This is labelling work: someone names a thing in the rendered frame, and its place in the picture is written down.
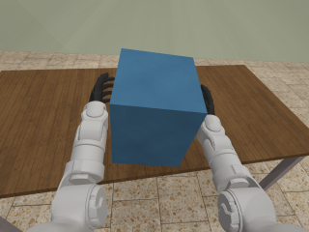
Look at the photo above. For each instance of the carton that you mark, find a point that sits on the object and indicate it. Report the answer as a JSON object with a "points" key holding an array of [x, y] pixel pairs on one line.
{"points": [[156, 108]]}

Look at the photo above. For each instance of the robot right forearm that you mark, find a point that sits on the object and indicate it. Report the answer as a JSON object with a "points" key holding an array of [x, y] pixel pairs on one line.
{"points": [[226, 168]]}

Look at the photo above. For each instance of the left robot hand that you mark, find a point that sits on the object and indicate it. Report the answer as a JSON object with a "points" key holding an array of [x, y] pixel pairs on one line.
{"points": [[97, 93]]}

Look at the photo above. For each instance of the robot left forearm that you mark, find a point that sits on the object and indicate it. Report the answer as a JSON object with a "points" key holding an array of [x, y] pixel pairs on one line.
{"points": [[86, 161]]}

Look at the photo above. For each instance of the left robot upper arm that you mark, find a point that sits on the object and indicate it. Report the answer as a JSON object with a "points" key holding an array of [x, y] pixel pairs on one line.
{"points": [[78, 208]]}

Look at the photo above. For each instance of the right robot hand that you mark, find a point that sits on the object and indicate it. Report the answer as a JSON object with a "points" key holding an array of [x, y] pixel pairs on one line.
{"points": [[208, 100]]}

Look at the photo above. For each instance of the table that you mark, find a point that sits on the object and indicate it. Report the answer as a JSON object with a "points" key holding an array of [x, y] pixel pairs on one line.
{"points": [[40, 111]]}

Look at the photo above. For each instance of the right robot upper arm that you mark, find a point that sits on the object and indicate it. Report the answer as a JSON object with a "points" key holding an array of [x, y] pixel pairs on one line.
{"points": [[249, 210]]}

